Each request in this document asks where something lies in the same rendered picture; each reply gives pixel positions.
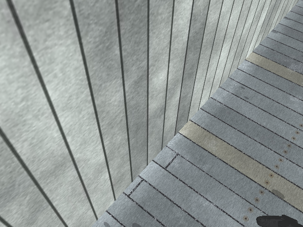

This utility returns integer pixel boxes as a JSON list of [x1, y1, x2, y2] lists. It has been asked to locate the robot right hand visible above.
[[256, 215, 303, 227]]

